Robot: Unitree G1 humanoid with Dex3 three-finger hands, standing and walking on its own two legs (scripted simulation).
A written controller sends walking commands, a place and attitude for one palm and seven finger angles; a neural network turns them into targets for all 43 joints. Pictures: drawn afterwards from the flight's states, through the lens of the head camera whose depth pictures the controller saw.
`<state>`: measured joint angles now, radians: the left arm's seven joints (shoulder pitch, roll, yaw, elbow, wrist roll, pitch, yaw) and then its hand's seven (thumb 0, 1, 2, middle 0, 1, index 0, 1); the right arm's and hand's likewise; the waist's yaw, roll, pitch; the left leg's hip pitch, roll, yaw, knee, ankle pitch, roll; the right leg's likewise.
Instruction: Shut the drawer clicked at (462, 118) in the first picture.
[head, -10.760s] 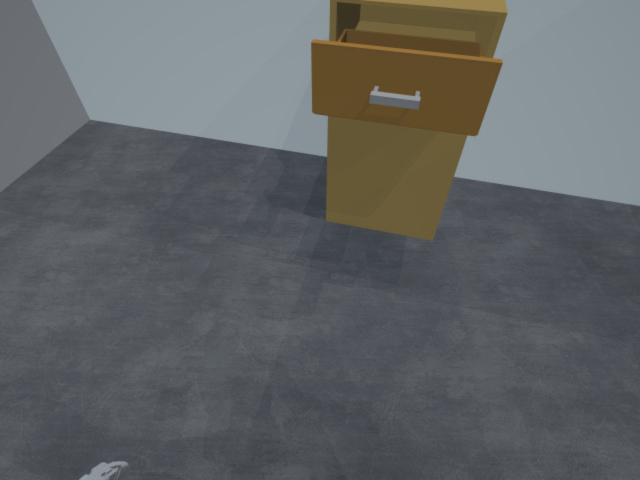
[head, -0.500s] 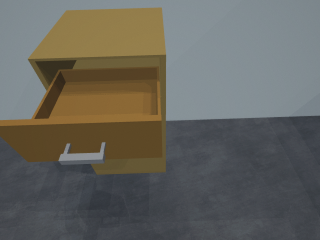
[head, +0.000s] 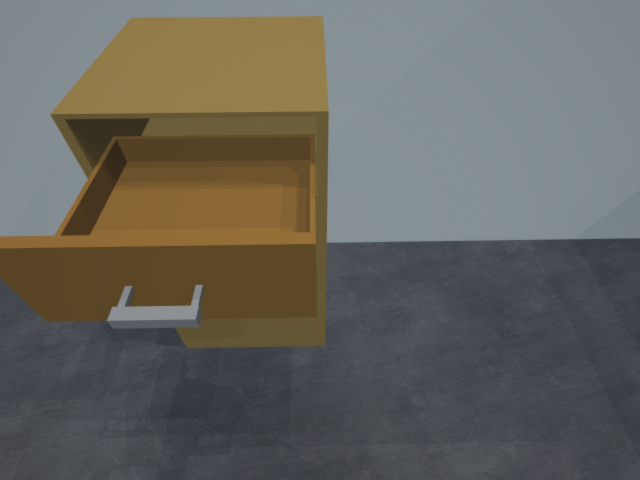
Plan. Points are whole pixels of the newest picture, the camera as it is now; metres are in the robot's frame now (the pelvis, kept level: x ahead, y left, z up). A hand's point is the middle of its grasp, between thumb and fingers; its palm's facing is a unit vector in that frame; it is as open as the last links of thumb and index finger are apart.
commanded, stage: look again from close up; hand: left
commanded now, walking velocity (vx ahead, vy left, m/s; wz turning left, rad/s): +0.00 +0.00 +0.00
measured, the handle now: (159, 304) +0.33 +0.24 +0.02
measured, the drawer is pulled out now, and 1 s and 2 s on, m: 0.29 0.29 0.29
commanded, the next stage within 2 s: shuffle to correct the standing spot in 0.28 s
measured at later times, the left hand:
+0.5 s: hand out of the picture -0.02 +0.17 -0.18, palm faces +0.04 -0.98 -0.20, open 7.4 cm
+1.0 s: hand out of the picture +0.05 +0.23 -0.18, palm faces +0.06 -0.98 -0.21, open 7.4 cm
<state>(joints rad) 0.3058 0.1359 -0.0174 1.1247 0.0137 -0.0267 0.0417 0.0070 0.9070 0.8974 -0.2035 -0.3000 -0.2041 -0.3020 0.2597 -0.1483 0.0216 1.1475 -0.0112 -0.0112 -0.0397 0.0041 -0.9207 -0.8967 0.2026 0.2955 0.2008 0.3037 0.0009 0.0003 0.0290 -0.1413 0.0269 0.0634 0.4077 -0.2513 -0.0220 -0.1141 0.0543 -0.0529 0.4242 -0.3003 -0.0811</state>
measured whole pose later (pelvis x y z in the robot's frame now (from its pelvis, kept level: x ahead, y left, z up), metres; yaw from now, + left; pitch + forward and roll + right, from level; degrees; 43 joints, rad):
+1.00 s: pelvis +0.05 +0.05 +0.00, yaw +2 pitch +0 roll +1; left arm 0.27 0.18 0.03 1.05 0.03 0.03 0.03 0.01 0.91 0.90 -0.20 -0.30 -0.20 -0.30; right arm 0.19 -0.15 -0.02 1.05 -0.03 -0.01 -0.04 0.00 -0.95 -0.90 0.21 0.30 0.20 0.30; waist 0.00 -0.03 0.07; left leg -0.28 0.03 0.11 0.48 -0.20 0.02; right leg -0.38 -0.04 -0.04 0.86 -0.47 0.01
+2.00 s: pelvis +0.03 +0.08 +0.00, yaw +2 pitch -1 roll +1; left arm 0.26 0.16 -0.01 1.06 0.02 0.01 0.04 0.01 0.91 0.90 -0.20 -0.30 -0.20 -0.30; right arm 0.27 -0.18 0.00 1.03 -0.02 -0.01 -0.02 0.01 -0.93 -0.90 0.21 0.30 0.20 0.30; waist 0.00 0.03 0.05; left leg -0.18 -0.09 0.12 0.43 -0.26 0.11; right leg -0.25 -0.05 0.02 0.52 -0.26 0.02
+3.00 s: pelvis +0.06 +0.04 +0.00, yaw +2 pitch +0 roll +1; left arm 0.27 0.15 -0.02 1.11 0.01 -0.02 0.05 0.01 0.92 0.90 -0.20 -0.30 -0.20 -0.30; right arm 0.26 -0.14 0.01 1.15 -0.01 -0.02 -0.03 0.00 -0.92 -0.90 0.20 0.30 0.20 0.30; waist 0.00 0.00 0.05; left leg -0.11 -0.02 0.09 0.38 -0.26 0.03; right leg -0.17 0.02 -0.01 0.43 -0.26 -0.03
